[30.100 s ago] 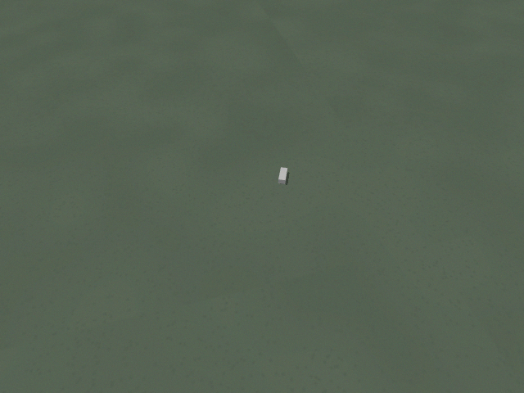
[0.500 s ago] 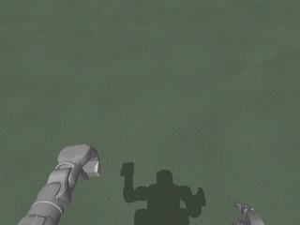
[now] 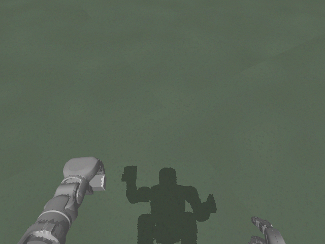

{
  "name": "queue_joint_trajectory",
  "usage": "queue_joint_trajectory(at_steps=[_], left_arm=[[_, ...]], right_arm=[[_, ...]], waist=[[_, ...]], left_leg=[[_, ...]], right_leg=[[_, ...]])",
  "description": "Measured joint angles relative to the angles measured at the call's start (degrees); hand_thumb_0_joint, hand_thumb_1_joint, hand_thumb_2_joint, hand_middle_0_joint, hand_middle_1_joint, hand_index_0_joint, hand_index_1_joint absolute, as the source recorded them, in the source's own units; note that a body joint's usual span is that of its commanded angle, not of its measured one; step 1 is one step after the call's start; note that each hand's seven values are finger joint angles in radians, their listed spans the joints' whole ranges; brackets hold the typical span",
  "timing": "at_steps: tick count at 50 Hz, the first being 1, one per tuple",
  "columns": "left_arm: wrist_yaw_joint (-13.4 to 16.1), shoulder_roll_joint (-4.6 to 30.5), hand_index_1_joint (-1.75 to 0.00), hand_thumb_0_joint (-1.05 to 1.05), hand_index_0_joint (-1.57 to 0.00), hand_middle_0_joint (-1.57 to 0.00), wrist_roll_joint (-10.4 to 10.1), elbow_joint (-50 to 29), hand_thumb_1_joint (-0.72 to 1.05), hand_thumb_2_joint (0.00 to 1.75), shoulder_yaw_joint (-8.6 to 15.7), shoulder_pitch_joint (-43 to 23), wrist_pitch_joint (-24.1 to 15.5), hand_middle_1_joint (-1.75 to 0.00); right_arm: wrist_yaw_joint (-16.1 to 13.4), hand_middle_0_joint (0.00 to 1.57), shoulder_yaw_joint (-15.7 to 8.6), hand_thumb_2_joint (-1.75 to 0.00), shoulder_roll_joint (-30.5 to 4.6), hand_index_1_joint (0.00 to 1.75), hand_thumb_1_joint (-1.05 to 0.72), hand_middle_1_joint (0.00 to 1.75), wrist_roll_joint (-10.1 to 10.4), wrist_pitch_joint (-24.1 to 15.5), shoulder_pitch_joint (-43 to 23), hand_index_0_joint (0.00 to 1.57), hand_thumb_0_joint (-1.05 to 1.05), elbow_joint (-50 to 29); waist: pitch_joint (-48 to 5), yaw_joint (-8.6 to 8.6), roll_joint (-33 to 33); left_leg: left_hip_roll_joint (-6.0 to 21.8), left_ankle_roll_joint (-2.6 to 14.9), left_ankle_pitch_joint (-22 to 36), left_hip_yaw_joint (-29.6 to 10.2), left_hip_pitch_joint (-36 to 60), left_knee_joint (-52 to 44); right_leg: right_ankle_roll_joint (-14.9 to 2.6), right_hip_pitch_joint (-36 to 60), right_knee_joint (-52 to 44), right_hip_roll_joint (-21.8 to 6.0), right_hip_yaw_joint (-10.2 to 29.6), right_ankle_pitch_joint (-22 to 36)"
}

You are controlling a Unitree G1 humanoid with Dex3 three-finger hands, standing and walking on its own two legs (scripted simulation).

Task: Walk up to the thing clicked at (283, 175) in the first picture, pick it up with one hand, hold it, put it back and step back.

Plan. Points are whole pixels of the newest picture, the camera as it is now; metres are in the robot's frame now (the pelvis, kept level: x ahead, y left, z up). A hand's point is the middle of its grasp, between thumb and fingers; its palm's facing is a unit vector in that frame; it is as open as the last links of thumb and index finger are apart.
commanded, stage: crouch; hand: left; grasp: from above
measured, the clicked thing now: (89, 183) +0.32 +0.23 -0.12
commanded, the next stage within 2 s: lower in 1.62 s
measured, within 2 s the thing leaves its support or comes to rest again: neither
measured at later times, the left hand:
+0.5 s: hand (107, 188) +0.38 +0.22 -0.33, palm faces -0.43 +0.02 -0.90, open 6.6 cm
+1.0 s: hand (116, 192) +0.41 +0.23 -0.50, palm faces -0.45 -0.03 -0.89, open 6.7 cm
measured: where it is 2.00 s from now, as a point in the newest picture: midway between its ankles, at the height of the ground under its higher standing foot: outside the picture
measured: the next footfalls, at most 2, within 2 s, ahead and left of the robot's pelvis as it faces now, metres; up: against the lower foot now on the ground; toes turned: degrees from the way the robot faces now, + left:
none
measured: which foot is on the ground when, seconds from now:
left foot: down 0.00-1.00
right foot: down 0.00-1.00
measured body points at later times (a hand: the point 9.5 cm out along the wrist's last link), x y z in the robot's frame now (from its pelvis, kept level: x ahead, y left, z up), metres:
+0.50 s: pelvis -0.05 +0.01 -0.21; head +0.12 +0.01 +0.21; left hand +0.40 +0.22 -0.28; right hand -0.02 -0.27 -0.33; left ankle +0.02 +0.12 -0.72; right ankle +0.02 -0.13 -0.72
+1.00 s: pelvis -0.05 +0.00 -0.33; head +0.19 +0.03 +0.05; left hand +0.43 +0.23 -0.45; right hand +0.00 -0.28 -0.45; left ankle +0.02 +0.12 -0.72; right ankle +0.02 -0.13 -0.72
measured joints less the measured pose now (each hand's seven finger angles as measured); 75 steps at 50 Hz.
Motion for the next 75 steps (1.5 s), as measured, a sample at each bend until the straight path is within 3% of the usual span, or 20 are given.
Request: queue_joint_trajectory(at_steps=[7, 12, 22, 32, 42, 57, 75], left_arm=[[8.1, -0.2, -0.06, -0.01, -1.07, -1.04, 4.6, 10.9, 0.49, 0.03, 2.3, -8.9, -1.3, -0.09], [11.3, 0.9, -0.05, -0.01, -1.08, -1.04, 5.1, 16.5, 0.49, 0.02, 4.6, -15.0, -0.6, -0.09], [11.6, 3.3, -0.05, -0.01, -1.08, -1.05, 4.1, 19.6, 0.49, 0.02, 8.7, -21.5, 0.5, -0.08], [11.1, 7.5, -0.06, -0.01, -1.07, -1.05, 5.4, 23.0, 0.48, 0.05, 11.6, -27.1, -2.5, -0.09], [12.8, 10.2, -0.10, -0.02, -1.05, -1.03, 7.6, 24.3, 0.45, 0.11, 13.8, -30.6, -3.8, -0.11], [13.5, 14.1, -0.09, -0.02, -1.06, -1.04, 8.8, 28.4, 0.46, 0.10, 16.1, -34.5, -5.1, -0.11], [15.0, 18.7, -0.06, -0.01, -1.08, -1.05, 10.5, 34.9, 0.48, 0.04, 18.1, -38.4, -6.7, -0.08]], right_arm=[[1.0, 0.20, -1.7, -0.90, -1.3, 0.29, -0.89, 0.30, -1.9, -1.6, 1.8, 0.20, 0.00, 0.9], [0.8, 0.20, -2.4, -0.89, -1.7, 0.29, -0.89, 0.29, -2.8, -2.5, 3.0, 0.20, 0.00, 1.8], [0.8, 0.20, -1.7, -0.89, -0.2, 0.29, -0.89, 0.29, -4.5, -3.7, 3.9, 0.20, 0.00, 3.5], [2.5, 0.20, 0.6, -0.89, 1.2, 0.29, -0.89, 0.29, -6.1, -6.1, 1.5, 0.20, 0.00, 3.0], [5.0, 0.20, 1.2, -0.90, 0.7, 0.29, -0.90, 0.29, -7.7, -7.3, -1.7, 0.20, 0.00, 2.6], [8.0, 0.20, 2.0, -0.90, -0.5, 0.29, -0.90, 0.29, -9.1, -7.3, -1.6, 0.20, 0.00, 2.3], [9.2, 0.20, 5.1, -0.90, -0.6, 0.29, -0.91, 0.29, -10.5, -7.4, -0.5, 0.20, 0.00, 3.8]], waist=[[-4.7, -1.90, -0.3], [-7.4, -3.98, 0.5], [-10.1, -6.87, 2.5], [-9.8, -8.67, 2.5], [-8.4, -9.85, 1.1], [-5.0, -11.63, 0.3], [-2.2, -13.85, -0.2]], left_leg=[[0.5, 0.00, -6.9, -1.0, -22.5, 20.1], [0.6, 0.22, -11.4, -1.5, -38.1, 33.6], [0.4, 0.76, -16.7, -1.7, -62.0, 53.5], [0.1, 0.52, -19.7, -3.1, -79.1, 68.2], [-0.1, -0.01, -22.1, -4.6, -88.7, 77.8], [0.3, -0.28, -23.6, -5.6, -95.6, 86.6], [0.5, -0.39, -23.1, -7.0, -102.4, 95.1]], right_leg=[[0.37, -21.7, 19.1, 0.6, -0.8, -6.7], [0.58, -37.1, 32.2, 0.8, -1.1, -10.9], [0.73, -60.7, 52.1, 0.8, -1.1, -16.4], [0.67, -77.3, 66.6, 0.6, -2.2, -19.8], [0.34, -86.2, 75.6, 0.7, -3.5, -22.4], [0.27, -93.1, 84.0, 1.4, -4.2, -23.4], [0.41, -99.7, 91.6, 2.1, -5.3, -22.3]])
